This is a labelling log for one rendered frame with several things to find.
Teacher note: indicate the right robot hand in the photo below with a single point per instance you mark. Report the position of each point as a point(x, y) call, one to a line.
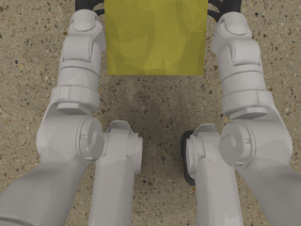
point(224, 6)

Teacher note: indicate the left robot shin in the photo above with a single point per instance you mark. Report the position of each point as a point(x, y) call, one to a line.
point(114, 125)

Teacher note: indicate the left robot upper arm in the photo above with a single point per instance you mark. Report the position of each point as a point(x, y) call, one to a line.
point(44, 196)

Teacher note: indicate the robot right forearm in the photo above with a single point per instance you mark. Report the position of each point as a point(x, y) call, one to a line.
point(241, 74)

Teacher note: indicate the left robot hand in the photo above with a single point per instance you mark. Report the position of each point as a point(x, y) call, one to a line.
point(89, 4)

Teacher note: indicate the right robot upper arm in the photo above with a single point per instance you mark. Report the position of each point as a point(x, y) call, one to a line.
point(260, 151)

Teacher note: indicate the carton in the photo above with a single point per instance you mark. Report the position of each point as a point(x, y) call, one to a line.
point(155, 37)

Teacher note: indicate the robot left forearm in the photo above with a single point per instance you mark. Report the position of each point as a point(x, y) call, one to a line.
point(76, 91)

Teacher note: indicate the robot left thigh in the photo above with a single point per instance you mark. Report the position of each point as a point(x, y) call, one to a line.
point(114, 179)

